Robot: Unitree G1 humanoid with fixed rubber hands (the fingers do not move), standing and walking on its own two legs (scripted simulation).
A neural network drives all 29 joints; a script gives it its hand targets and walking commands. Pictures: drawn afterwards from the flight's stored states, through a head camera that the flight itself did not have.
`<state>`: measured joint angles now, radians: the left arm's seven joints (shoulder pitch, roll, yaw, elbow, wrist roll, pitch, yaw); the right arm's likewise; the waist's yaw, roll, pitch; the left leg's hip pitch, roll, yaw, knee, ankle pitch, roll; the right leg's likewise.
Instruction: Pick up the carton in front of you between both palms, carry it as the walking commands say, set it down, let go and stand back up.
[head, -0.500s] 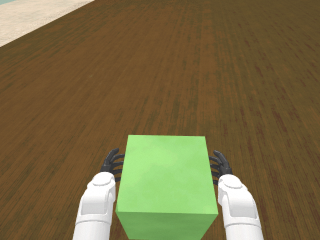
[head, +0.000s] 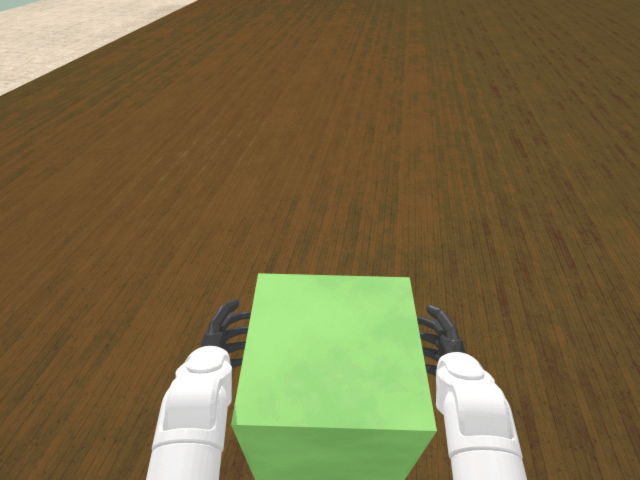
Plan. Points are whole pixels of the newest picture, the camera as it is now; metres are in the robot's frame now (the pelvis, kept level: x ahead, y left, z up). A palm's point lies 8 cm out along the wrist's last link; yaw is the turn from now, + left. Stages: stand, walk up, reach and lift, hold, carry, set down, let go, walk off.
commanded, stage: carry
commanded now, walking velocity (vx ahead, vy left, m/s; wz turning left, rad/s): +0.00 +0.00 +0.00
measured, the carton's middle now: (330, 384) +0.29 +0.00 -0.04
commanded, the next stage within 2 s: hold in 0.14 s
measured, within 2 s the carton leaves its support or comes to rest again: neither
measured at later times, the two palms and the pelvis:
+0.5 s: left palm (184, 384) +0.24 +0.18 +0.05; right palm (426, 355) +0.29 -0.12 +0.04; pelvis -0.01 -0.02 +0.01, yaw +9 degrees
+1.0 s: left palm (204, 372) +0.25 +0.15 +0.05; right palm (442, 340) +0.31 -0.14 +0.05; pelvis +0.00 -0.05 +0.01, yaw +11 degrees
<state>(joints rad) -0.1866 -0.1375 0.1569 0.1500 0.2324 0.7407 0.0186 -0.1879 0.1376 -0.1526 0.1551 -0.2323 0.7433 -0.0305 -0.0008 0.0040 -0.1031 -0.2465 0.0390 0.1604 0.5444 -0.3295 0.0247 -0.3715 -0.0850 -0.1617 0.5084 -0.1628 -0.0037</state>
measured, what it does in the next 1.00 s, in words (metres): stands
